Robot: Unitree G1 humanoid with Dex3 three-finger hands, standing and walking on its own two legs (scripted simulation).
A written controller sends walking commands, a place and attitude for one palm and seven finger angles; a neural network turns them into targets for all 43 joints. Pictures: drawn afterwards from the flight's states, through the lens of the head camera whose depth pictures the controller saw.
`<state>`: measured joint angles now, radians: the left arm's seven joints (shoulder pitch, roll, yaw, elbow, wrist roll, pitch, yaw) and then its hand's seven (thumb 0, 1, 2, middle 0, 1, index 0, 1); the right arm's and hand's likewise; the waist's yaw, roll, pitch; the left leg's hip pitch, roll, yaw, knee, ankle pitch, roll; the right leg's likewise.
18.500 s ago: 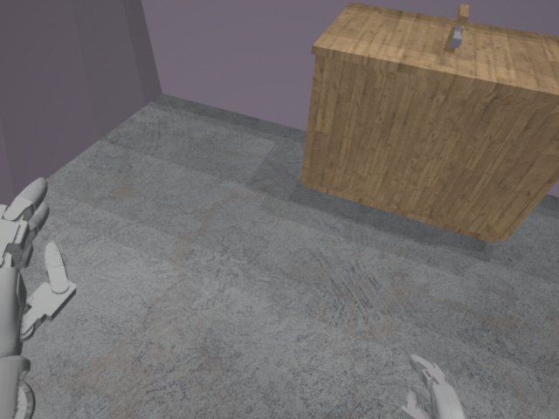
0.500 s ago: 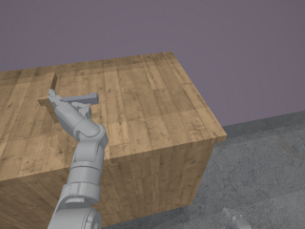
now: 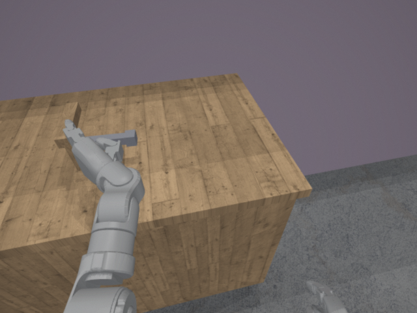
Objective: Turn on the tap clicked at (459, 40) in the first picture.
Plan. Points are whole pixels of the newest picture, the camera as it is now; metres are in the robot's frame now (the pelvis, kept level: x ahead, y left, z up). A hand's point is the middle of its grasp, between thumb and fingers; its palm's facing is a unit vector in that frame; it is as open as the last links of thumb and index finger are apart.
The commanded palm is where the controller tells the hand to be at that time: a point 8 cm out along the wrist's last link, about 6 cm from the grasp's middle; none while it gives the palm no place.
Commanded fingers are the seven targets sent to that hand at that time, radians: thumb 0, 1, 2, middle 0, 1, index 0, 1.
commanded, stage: lift the hand up off the lever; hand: left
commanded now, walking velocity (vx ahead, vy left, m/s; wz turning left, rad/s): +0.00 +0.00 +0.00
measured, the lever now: (131, 138) +0.48 +0.23 +0.08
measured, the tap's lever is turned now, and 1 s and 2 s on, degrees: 86 86 86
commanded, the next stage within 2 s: draw the hand back beside the body in 0.28 s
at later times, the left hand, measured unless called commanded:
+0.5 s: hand (131, 143) +0.37 +0.18 +0.16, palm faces +0.57 -0.82 -0.08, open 7.8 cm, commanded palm +0.31 +0.22 +0.16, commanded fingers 0.00 0.90 0.90 -0.16 -0.17 -0.16 -0.17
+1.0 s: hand (104, 182) +0.28 +0.20 +0.16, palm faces +0.24 -0.93 -0.27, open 7.6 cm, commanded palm +0.25 +0.25 +0.17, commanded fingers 0.00 0.90 0.90 -0.18 -0.25 -0.18 -0.25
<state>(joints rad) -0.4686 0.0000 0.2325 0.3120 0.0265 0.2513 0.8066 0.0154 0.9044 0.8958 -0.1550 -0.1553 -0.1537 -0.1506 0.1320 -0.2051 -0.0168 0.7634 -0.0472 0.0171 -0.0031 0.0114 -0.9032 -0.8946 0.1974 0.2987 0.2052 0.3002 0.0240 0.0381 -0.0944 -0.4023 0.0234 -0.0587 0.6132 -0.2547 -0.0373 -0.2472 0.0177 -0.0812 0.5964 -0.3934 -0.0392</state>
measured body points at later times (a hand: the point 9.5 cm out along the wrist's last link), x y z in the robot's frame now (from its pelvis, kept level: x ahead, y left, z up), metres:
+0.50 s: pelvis +0.01 +0.00 +0.00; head -0.01 -0.02 +0.45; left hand +0.34 +0.22 +0.17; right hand +0.20 -0.23 -0.09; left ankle +0.04 +0.14 -0.73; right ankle -0.05 -0.09 -0.73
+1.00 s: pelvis +0.00 +0.00 +0.02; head -0.01 -0.02 +0.46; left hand +0.26 +0.25 +0.17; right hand +0.18 -0.23 -0.08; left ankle +0.04 +0.14 -0.73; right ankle -0.05 -0.09 -0.73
